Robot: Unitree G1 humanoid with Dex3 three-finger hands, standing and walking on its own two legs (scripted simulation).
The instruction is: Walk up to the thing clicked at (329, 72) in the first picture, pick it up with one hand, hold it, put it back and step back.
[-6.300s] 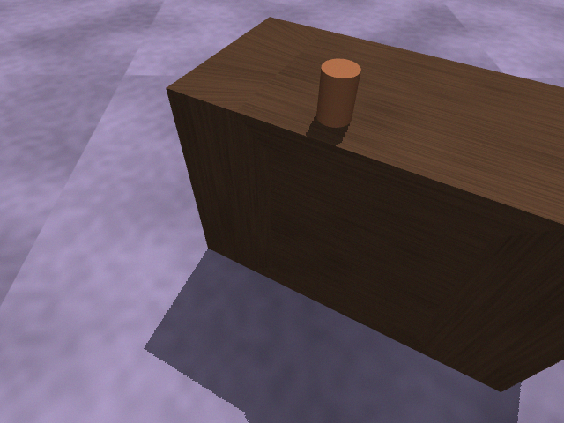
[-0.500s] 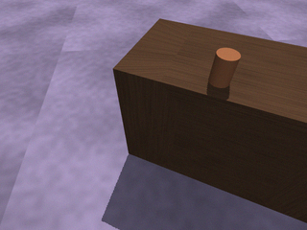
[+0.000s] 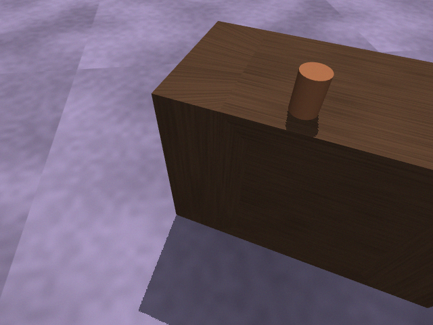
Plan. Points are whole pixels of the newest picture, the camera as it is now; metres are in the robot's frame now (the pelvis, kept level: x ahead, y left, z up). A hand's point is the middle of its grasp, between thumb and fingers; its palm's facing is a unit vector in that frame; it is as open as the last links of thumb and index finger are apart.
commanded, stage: walk up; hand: left
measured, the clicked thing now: (309, 92) +0.69 -0.21 +0.03
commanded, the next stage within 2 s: none
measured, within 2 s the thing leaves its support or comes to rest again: neither
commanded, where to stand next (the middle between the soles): +0.23 -0.27 m, yaw -20 degrees
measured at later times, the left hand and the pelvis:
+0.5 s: hand (167, 323) +0.16 +0.12 -0.16, palm faces -0.22 -0.93 -0.30, open 7.3 cm; pelvis +0.07 -0.13 -0.02, yaw -12 degrees
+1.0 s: hand (243, 249) +0.33 -0.04 -0.16, palm faces -0.40 -0.82 -0.40, open 7.3 cm; pelvis +0.14 -0.27 -0.03, yaw -22 degrees
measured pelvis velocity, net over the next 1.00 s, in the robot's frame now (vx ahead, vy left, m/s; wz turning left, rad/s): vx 0.14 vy -0.27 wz -0.38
